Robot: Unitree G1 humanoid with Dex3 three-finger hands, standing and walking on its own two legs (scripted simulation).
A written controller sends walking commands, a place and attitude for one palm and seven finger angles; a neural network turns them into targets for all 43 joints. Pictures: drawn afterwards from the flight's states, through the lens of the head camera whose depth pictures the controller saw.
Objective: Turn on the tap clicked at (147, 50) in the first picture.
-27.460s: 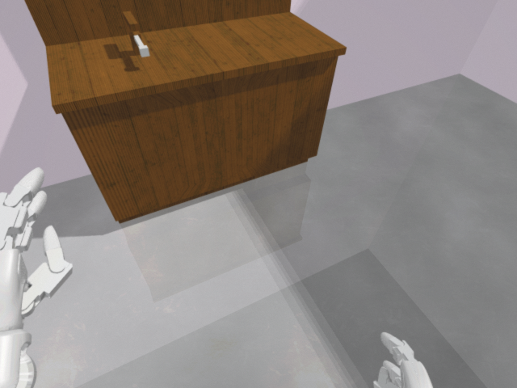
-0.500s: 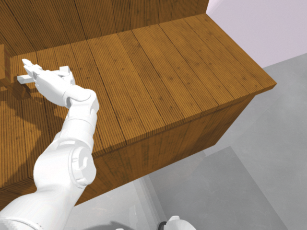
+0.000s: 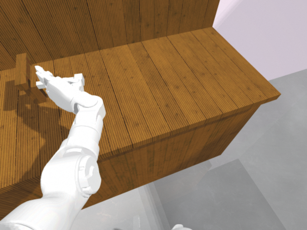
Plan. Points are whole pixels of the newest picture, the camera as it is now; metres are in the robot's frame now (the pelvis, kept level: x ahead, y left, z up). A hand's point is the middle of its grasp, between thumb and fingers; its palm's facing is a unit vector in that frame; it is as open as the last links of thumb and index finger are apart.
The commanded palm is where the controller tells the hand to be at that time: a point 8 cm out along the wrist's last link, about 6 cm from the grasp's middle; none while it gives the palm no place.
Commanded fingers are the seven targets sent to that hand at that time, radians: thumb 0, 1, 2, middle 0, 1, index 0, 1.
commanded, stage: lift the hand up off the lever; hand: left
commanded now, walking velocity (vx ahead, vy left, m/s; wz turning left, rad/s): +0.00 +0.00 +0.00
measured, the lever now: (79, 79) +0.57 +0.21 +0.03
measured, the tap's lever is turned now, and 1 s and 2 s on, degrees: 81 81 81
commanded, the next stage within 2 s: draw the hand back beside the body in 0.38 s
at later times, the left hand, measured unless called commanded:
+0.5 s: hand (78, 80) +0.49 +0.18 +0.11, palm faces +0.81 -0.57 -0.13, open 7.8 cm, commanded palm +0.42 +0.20 +0.12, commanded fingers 0.00 0.90 0.90 -0.15 -0.16 -0.15 -0.16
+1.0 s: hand (46, 116) +0.34 +0.21 +0.15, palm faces +0.27 -0.94 -0.22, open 7.7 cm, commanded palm +0.31 +0.24 +0.15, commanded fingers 0.00 0.90 0.90 -0.18 -0.23 -0.18 -0.23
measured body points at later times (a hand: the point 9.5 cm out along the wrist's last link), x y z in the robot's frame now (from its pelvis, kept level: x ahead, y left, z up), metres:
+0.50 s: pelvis +0.00 -0.01 +0.00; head +0.07 -0.02 +0.45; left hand +0.44 +0.21 +0.12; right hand +0.02 -0.26 -0.14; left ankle -0.03 +0.12 -0.71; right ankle +0.03 -0.09 -0.71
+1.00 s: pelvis -0.01 +0.01 +0.03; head -0.01 -0.01 +0.48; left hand +0.32 +0.26 +0.16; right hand +0.13 -0.24 -0.08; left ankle -0.03 +0.12 -0.71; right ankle +0.03 -0.09 -0.71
